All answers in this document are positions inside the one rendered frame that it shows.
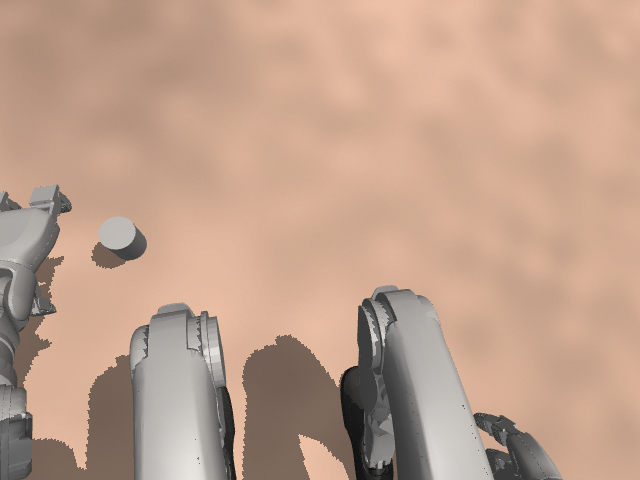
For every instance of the tin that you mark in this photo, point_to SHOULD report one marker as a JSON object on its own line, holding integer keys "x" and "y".
{"x": 123, "y": 238}

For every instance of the left robot arm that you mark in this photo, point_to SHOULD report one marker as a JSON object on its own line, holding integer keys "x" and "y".
{"x": 17, "y": 289}

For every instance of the right robot hand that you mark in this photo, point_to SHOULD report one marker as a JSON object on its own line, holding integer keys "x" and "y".
{"x": 526, "y": 460}

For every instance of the left robot hand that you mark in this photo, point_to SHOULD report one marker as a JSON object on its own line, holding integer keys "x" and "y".
{"x": 28, "y": 235}

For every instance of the right robot foot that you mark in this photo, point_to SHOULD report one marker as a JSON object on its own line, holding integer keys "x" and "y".
{"x": 353, "y": 416}

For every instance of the left robot foot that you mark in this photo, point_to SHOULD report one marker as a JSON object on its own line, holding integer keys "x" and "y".
{"x": 229, "y": 435}

